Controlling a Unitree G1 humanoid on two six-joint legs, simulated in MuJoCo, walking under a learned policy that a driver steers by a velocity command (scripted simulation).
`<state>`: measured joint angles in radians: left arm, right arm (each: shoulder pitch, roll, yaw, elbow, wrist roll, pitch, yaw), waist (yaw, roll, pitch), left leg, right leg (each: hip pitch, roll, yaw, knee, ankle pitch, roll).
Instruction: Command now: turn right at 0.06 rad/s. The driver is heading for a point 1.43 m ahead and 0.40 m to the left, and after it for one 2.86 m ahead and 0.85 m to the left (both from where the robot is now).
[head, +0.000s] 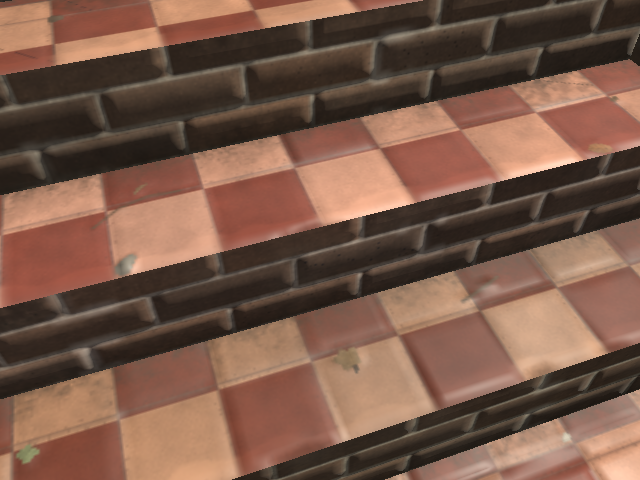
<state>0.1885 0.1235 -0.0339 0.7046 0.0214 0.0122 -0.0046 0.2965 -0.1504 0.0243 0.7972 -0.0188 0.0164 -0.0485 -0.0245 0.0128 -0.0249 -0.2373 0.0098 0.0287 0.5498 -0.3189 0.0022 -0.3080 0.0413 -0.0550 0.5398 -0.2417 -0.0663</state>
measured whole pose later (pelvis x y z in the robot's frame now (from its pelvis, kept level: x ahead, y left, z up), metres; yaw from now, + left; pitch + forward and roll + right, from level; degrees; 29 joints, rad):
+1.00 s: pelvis +0.28 +0.13 +0.20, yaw -2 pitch +4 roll -2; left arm 0.11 0.06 -0.13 0.68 -0.04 -0.05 -0.02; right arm 0.53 -0.09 0.05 0.98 -0.04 -0.08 0.00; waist -0.08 -0.03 -0.11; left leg -0.19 0.04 0.07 0.52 -0.39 0.04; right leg -1.50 -0.02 0.09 2.25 -0.03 -0.05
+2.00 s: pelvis +0.83 +0.17 +0.66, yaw +37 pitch +2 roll -3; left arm -0.16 0.00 -0.15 0.38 0.08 -0.11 0.01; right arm 0.50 -0.18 -0.02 0.90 -0.01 -0.02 -0.01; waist -0.03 0.04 -0.02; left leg -0.23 -0.22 -0.33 0.96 -0.13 0.07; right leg -0.91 0.03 -0.07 1.34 -0.47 -0.03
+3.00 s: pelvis +1.14 +0.17 +0.81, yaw +5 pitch +3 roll -3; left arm -0.03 0.14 -0.08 0.49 -0.03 0.00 -0.07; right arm 0.56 -0.17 -0.01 1.01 0.01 -0.02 -0.03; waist -0.03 0.05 -0.03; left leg 0.17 0.36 0.23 0.17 -0.10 -0.05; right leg -1.04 -0.13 -0.14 1.56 -0.59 -0.13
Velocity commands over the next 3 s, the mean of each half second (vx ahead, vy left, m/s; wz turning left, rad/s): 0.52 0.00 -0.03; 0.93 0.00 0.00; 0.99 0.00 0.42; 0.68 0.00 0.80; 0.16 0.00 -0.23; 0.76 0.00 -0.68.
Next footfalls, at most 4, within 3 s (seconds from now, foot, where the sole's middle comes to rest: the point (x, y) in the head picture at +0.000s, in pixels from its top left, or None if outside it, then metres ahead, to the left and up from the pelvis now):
0.52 left None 0.25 0.23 -0.57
1.18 right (362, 366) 0.57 -0.04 -0.37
1.56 left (217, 230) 0.68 0.17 -0.17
1.96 right None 1.02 0.17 0.03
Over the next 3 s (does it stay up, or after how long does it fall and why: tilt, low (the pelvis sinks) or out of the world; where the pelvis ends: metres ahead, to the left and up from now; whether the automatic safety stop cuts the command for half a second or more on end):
stays up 1.14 0.17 0.81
